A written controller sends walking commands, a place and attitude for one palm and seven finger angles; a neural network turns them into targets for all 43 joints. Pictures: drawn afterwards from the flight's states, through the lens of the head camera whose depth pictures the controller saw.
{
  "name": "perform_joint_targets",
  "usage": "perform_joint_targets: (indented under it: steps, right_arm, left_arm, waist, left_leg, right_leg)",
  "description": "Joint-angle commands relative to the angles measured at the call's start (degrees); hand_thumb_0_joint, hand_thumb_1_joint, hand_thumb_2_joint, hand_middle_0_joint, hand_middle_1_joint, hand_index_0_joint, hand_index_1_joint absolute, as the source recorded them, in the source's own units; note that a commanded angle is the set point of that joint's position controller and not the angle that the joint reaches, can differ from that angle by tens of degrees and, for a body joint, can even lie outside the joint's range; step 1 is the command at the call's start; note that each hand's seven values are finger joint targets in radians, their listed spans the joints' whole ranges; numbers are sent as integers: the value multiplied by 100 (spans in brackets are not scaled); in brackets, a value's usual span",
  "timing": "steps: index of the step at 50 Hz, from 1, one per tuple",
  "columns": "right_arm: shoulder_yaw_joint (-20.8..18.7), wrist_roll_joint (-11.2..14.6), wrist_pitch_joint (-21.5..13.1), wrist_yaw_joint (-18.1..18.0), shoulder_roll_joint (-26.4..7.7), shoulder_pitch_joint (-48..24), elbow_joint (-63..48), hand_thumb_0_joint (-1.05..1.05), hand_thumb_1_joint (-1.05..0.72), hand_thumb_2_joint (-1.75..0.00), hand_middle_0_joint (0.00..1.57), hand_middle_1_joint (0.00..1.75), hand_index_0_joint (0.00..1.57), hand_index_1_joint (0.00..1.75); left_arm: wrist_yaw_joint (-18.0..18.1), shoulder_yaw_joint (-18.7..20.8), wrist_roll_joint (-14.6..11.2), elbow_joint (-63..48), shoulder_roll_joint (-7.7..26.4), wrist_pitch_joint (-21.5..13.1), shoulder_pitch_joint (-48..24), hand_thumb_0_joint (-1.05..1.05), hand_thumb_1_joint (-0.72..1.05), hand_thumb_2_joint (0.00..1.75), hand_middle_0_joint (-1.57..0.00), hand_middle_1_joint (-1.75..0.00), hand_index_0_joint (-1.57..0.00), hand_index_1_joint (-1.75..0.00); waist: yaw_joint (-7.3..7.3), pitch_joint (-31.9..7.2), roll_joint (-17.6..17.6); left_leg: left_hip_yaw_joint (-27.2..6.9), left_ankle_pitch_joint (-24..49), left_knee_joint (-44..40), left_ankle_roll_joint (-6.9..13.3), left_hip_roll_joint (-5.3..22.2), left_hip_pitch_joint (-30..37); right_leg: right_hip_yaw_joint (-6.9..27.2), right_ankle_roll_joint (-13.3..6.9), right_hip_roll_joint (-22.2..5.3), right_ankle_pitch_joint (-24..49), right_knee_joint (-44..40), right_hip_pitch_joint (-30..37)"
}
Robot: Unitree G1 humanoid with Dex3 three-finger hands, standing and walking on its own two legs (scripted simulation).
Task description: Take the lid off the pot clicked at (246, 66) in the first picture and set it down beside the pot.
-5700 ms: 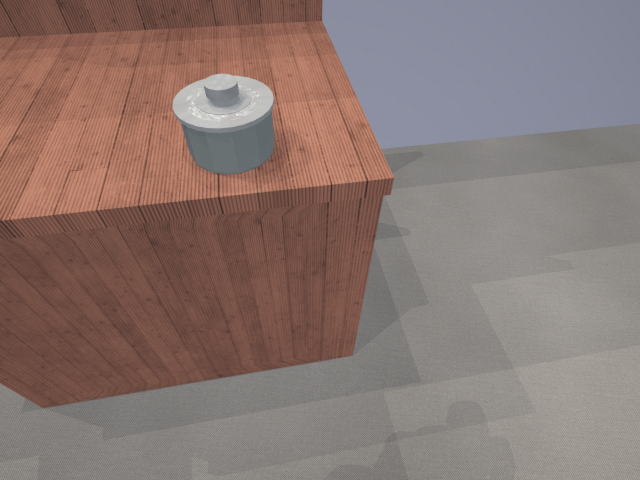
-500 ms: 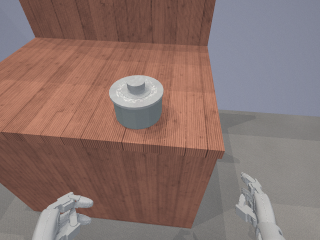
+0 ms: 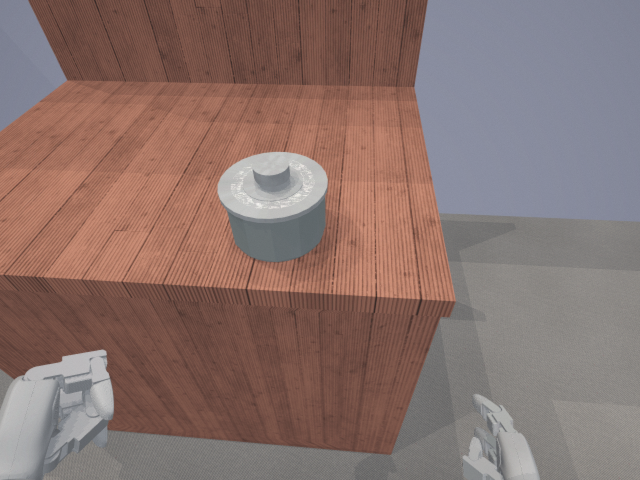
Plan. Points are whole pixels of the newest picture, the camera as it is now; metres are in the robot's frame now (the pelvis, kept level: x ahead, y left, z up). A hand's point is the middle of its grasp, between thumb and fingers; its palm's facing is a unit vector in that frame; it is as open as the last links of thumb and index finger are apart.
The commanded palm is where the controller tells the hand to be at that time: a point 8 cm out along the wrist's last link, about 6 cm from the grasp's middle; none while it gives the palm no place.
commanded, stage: raise the hand higher, near the body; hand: left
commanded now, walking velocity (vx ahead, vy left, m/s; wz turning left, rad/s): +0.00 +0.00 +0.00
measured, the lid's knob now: (271, 170) +0.49 +0.14 +0.15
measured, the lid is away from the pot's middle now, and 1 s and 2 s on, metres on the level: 0.00 0.00 0.00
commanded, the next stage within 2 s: reach forward and open the fingers in 0.54 s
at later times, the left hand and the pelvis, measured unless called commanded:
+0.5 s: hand (90, 358) +0.17 +0.23 +0.16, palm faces +0.37 -0.83 -0.42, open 3.1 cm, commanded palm +0.12 +0.27 +0.19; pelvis +0.00 +0.00 +0.00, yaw +0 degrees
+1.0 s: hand (68, 337) +0.18 +0.26 +0.17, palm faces +0.13 -0.11 -0.98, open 3.0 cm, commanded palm +0.16 +0.26 +0.23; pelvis -0.02 +0.00 -0.01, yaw +2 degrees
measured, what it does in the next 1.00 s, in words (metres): stands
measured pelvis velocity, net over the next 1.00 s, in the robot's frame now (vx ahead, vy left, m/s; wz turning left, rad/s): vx -0.02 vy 0.00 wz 0.04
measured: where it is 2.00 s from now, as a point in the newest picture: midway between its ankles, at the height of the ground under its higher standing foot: outside the picture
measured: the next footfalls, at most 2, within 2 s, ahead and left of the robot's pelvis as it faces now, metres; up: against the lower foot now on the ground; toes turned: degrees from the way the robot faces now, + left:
none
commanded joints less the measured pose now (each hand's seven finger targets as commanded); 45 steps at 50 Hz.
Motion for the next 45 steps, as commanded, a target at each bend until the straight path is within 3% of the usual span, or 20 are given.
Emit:
perform_joint_targets:
  steps: [1, 4, 5, 6, 15, 17, 20, 22, 24, 25, 32, 33, 34, 35, 36, 37, 39, 41, 43, 45]
  right_arm:
    - [-232, 29, -381, -41, -542, -948, -1074, 0, -90, -90, 20, 30, 20, 30]
    - [-243, 37, -346, -87, -581, -974, -1089, 0, -90, -90, 20, 30, 20, 30]
    - [-251, 40, -359, -61, -589, -968, -1083, 0, -90, -90, 20, 30, 20, 30]
    - [-207, 35, -362, -63, -542, -949, -1096, 0, -90, -90, 20, 30, 20, 30]
    - [-212, 21, -266, -40, -590, -966, -1083, 0, -90, -90, 20, 30, 20, 30]
    - [-176, 12, -242, -58, -579, -997, -1117, 0, -90, -90, 20, 30, 20, 30]
    - [-187, -5, -272, -25, -597, -990, -1105, 0, -90, -90, 20, 30, 20, 30]
    - [-167, -14, -241, -26, -573, -1008, -1070, 0, -90, -90, 20, 30, 20, 30]
    - [-172, -22, -194, -35, -602, -1012, -1062, 0, -90, -90, 20, 30, 20, 30]
    - [-186, -6, -217, -10, -612, -1037, -1080, 0, -90, -90, 20, 30, 20, 30]
    - [-188, -17, -198, 8, -615, -1037, -1028, 0, -90, -90, 20, 30, 20, 30]
    - [-115, -184, 168, 118, -1044, -1148, -1144, 0, -90, -90, 20, 30, 20, 30]
    - [-151, -122, 360, 212, -846, -1250, -1344, 0, -90, -90, 20, 30, 20, 30]
    - [-175, -20, 470, 290, -811, -1367, -1428, 0, -90, -90, 20, 30, 20, 30]
    - [-185, -42, 622, 322, -830, -1311, -1473, 0, -90, -90, 20, 30, 20, 30]
    - [-181, -10, 784, 360, -882, -1355, -1436, 0, -90, -90, 20, 30, 20, 30]
    - [-185, 31, 1008, 388, -972, -1552, -1489, 0, -90, -90, 20, 30, 20, 30]
    - [-167, 132, 1068, 436, -955, -1706, -1507, 0, -90, -90, 20, 30, 20, 30]
    - [-196, 186, 1096, 432, -1000, -1690, -1391, 0, -90, -90, 20, 30, 20, 30]
    - [-158, 312, 1025, 458, -957, -1977, -1469, 0, -90, -90, 20, 30, 20, 30]
  left_arm:
    - [141, 630, -17, -1344, 751, -411, 122, 0, 90, 90, -130, -150, -130, -150]
    - [160, 788, -54, -1475, 918, -430, -181, 0, 90, 90, -130, -150, -130, -150]
    - [178, 911, -50, -1568, 995, -465, -120, 0, 90, 90, -130, -150, -130, -150]
    - [166, 731, -55, -1592, 841, -482, -211, 0, 90, 90, -130, -150, -130, -150]
    - [167, 1021, -126, -1621, 992, -493, -591, 0, 90, 90, -130, -150, -130, -150]
    - [140, 882, -154, -1704, 884, -508, -885, 0, 90, 90, -130, -150, -130, -150]
    - [159, 1104, -157, -1895, 1047, -561, -831, 0, 90, 90, -130, -150, -130, -150]
    - [141, 1004, -168, -1673, 922, -532, -900, 0, 90, 90, -130, -150, -130, -150]
    - [134, 1100, -184, -1716, 1006, -547, -1125, 0, 90, 90, -130, -150, -130, -150]
    - [144, 1179, -188, -1846, 1072, -580, -1134, 0, 90, 90, -130, -150, -130, -150]
    - [137, 1229, -221, -1910, 1060, -661, -1438, 0, 90, 90, -130, -150, -130, -150]
    - [314, 969, 1907, -2202, 2228, -50, -1645, 0, 87, 92, -129, -146, -129, -146]
    - [399, 926, 1894, -2446, 1790, 253, -1857, 0, 84, 94, -129, -143, -129, -143]
    - [466, 942, 2428, -2500, 2028, 496, -1753, 0, 81, 96, -128, -139, -128, -139]
    - [459, 960, 2737, -2380, 2101, 723, -1422, 0, 78, 98, -127, -136, -127, -136]
    - [417, 980, 3051, -2148, 2241, 912, -1370, 0, 75, 100, -126, -132, -126, -132]
    - [281, 958, 3520, -2168, 2602, 1166, -1903, 0, 69, 105, -125, -125, -125, -125]
    - [7, 776, 3820, -2025, 2717, 1302, -2237, 0, 63, 109, -124, -118, -124, -118]
    - [-266, 702, 3977, -1538, 2845, 1383, -2340, 0, 57, 113, -122, -111, -122, -111]
    - [-587, 496, 3975, -1621, 2857, 1403, -2811, 0, 51, 117, -120, -104, -120, -104]
  waist:
    - [37, -326, -25]
    - [41, -176, -93]
    - [39, -258, 126]
    - [19, -230, 124]
    - [15, -207, 122]
    - [-3, -103, -16]
    - [37, -401, 248]
    - [36, -234, -76]
    - [40, -232, -105]
    - [30, -320, 89]
    - [46, -401, -33]
    - [123, -504, 370]
    - [156, -519, 606]
    - [198, -556, 873]
    - [272, -731, 715]
    - [260, -735, 338]
    - [219, -899, 201]
    - [177, -1121, 161]
    - [176, -1073, -127]
    - [130, -1142, 34]
  left_leg:
    - [88, 588, -173, 190, -78, 1203]
    - [100, 514, -194, 194, -75, 1238]
    - [123, 508, -152, 180, -85, 1251]
    - [102, 495, -174, 183, -95, 1254]
    - [148, 529, -156, 179, -82, 1361]
    - [132, 470, -199, 174, -73, 1355]
    - [150, 653, -116, 178, -90, 1474]
    - [131, 664, -159, 177, -78, 1401]
    - [129, 661, -181, 184, -84, 1434]
    - [171, 627, -134, 185, -84, 1473]
    - [166, 797, -137, 189, -76, 1531]
    - [245, 1088, 75, 126, -228, 688]
    - [270, 1213, 96, 113, -228, 545]
    - [332, 1171, 179, 92, -178, 544]
    - [336, 1089, 217, 90, -187, 496]
    - [300, 1030, 256, 88, -197, 438]
    - [232, 912, 363, 117, -235, 452]
    - [159, 851, 377, 132, -255, 452]
    - [54, 810, 337, 159, -278, 494]
    - [24, 765, 306, 167, -295, 587]
  right_leg:
    - [-357, -105, 177, 1077, -499, -1276]
    - [-308, -90, 180, 1031, -610, -1368]
    - [-303, -104, 191, 1036, -585, -1351]
    - [-309, -114, 178, 1020, -582, -1349]
    - [-258, -108, 209, 1120, -660, -1360]
    - [-256, -100, 193, 1032, -713, -1370]
    - [-236, -115, 203, 1265, -637, -1263]
    - [-268, -105, 198, 1287, -646, -1267]
    - [-250, -97, 199, 1278, -695, -1264]
    - [-230, -100, 196, 1265, -675, -1282]
    - [-225, -103, 171, 1473, -643, -1202]
    - [-394, -65, 208, 1583, -7, -1292]
    - [-523, -144, 189, 1484, 126, -1301]
    - [-446, -181, 229, 1432, 141, -1372]
    - [-470, -201, 226, 1249, 203, -1383]
    - [-466, -189, 237, 1195, 243, -1410]
    - [-363, -159, 214, 1153, 264, -1475]
    - [-365, -152, 225, 1145, 316, -1496]
    - [-342, -98, 216, 1186, 272, -1515]
    - [-312, -90, 233, 1300, 253, -1524]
